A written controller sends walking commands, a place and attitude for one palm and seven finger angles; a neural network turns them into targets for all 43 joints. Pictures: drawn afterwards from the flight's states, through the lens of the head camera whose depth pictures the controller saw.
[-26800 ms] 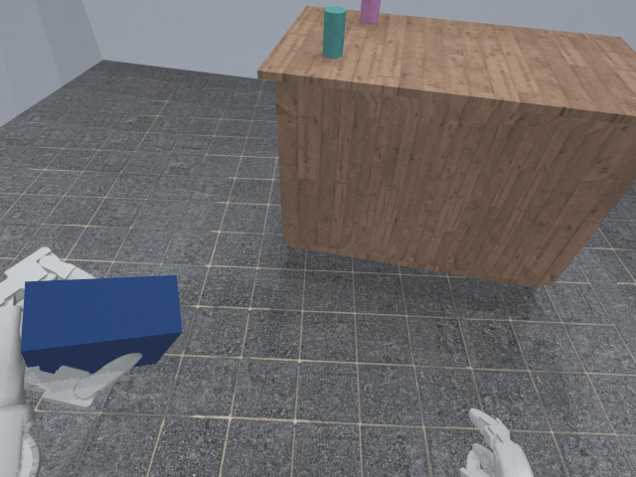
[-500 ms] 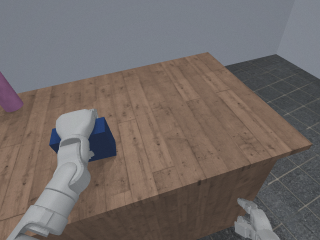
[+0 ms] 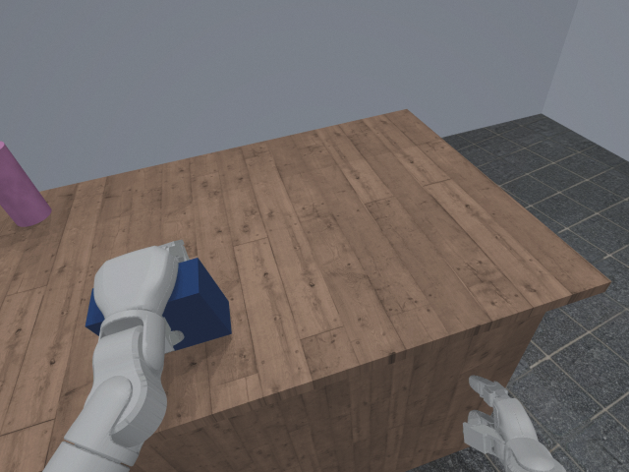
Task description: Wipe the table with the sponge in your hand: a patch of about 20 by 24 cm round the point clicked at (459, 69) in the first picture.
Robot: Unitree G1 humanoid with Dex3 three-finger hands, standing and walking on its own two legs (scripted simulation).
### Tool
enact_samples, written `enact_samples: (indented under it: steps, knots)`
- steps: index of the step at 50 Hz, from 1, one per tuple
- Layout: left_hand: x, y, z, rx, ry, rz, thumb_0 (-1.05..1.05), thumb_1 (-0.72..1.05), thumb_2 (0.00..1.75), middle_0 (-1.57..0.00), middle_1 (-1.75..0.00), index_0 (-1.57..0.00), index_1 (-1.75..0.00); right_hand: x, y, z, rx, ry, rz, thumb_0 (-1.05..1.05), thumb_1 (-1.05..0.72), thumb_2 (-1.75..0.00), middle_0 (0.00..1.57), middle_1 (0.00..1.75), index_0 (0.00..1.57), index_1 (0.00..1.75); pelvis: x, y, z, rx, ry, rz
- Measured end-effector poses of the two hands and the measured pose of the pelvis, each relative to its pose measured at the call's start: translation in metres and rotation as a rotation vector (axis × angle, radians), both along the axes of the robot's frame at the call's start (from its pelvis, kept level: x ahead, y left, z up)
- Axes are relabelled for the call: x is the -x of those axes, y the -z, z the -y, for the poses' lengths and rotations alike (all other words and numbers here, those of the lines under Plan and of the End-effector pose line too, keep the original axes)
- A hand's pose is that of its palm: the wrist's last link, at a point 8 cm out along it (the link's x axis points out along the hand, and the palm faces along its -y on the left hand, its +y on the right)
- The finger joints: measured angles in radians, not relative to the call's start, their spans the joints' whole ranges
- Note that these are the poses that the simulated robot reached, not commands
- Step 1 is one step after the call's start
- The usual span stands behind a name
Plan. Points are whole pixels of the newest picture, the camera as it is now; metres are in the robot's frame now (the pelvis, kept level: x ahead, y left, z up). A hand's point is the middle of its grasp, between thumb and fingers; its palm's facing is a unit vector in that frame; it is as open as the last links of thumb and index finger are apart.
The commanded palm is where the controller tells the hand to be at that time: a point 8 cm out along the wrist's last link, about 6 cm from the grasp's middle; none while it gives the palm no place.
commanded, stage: wipe back along the middle lane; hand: left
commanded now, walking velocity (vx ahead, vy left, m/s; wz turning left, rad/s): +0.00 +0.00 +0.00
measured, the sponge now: (171, 318) +0.28 +0.23 +0.08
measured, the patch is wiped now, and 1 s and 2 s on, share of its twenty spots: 0.75 0.75 0.90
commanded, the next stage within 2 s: slide across to the third lane in 0.26 s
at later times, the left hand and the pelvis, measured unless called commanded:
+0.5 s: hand (168, 326) +0.24 +0.21 +0.11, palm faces +0.14 -0.10 -0.99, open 9.4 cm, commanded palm +0.21 +0.19 +0.15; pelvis -0.01 -0.01 +0.00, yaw +0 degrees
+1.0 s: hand (233, 300) +0.28 +0.14 +0.12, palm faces +0.14 -0.22 -0.97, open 9.4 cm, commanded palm +0.24 +0.13 +0.18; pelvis -0.02 -0.02 +0.00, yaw +0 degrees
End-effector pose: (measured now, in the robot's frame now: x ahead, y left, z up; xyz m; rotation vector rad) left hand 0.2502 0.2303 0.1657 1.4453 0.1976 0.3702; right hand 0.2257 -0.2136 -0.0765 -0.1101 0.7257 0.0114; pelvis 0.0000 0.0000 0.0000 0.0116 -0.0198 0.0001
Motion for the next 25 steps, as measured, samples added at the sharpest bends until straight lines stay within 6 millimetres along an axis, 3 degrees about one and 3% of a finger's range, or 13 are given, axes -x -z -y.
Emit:
enact_samples:
  steps: [20,25]
  knots:
    - [0.035,0.0,0.015,0.019,0.024,0.023,0.02,-0.44,1.1,-0.75,-1.45,-0.78,-1.44,0.008,0.0,-0.004,-0.03,-0.022,0.026,0.01,-0.9,-0.9,0.19,0.29,0.16,0.28,0.012,0.001,0.005,0.0,0.005,0.023]
    - [0.035,0.001,0.022,0.01,0.03,0.014,0.02,-0.45,1.1,-0.75,-1.45,-0.78,-1.43,0.008,0.001,-0.003,-0.022,-0.03,0.03,0.01,-0.9,-0.9,0.19,0.29,0.16,0.28,0.015,0.001,0.007,0.0,-0.005,0.03]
